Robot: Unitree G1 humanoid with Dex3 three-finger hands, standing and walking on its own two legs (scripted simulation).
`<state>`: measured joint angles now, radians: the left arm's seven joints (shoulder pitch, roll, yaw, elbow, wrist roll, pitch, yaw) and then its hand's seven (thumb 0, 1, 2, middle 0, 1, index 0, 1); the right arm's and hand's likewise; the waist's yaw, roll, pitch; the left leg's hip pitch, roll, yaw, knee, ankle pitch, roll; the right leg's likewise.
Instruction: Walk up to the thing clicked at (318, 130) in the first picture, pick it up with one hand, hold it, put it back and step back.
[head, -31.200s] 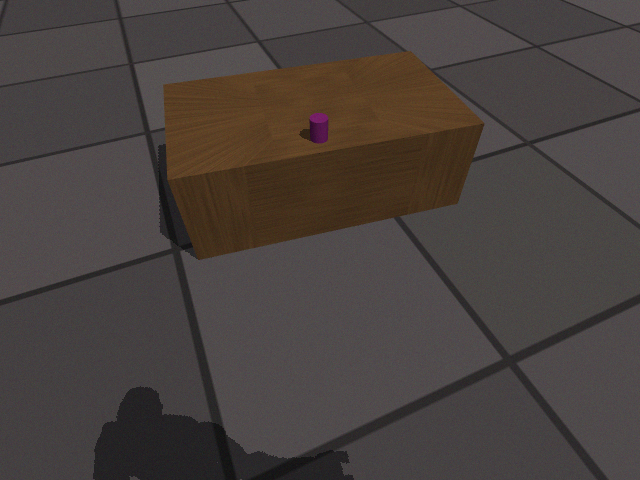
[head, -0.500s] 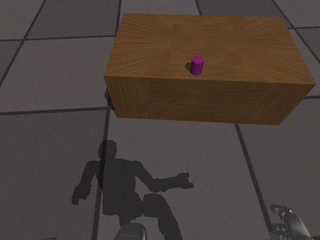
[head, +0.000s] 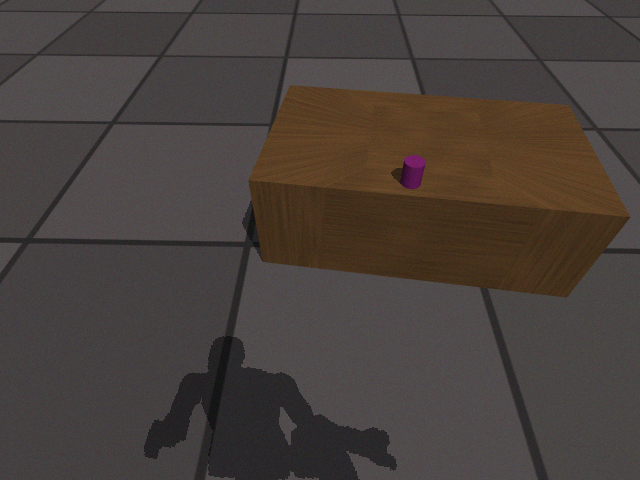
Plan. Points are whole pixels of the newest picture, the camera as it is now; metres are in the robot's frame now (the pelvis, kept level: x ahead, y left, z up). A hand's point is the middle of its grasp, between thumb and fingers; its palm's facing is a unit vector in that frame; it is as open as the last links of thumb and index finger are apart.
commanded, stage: step back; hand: right
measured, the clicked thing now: (412, 172) +1.06 -0.26 -0.30
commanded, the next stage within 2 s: stand in 0.72 s
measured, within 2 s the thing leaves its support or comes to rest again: neither
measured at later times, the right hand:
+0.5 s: hand out of the picture +0.12 -0.23 -0.15, palm faces -0.03 +0.93 -0.36, open 7.4 cm
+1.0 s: hand out of the picture +0.15 -0.24 -0.13, palm faces +0.02 +0.94 -0.35, open 7.4 cm
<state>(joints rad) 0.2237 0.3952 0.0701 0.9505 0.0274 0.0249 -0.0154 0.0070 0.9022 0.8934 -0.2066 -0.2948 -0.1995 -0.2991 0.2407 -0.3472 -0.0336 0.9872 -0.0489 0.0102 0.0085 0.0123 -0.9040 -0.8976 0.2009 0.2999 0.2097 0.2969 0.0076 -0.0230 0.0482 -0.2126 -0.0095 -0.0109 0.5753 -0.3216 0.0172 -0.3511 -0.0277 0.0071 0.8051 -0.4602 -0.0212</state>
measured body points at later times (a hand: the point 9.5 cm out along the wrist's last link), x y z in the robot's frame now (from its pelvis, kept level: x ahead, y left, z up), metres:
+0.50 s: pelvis +0.04 +0.02 +0.00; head +0.06 +0.03 +0.45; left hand +0.10 +0.34 -0.13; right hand +0.12 -0.28 -0.12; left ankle +0.05 +0.14 -0.73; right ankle +0.02 -0.12 -0.73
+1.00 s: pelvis +0.05 +0.02 +0.02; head +0.06 +0.02 +0.47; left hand +0.16 +0.31 -0.11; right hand +0.14 -0.29 -0.11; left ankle +0.05 +0.14 -0.73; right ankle +0.03 -0.12 -0.73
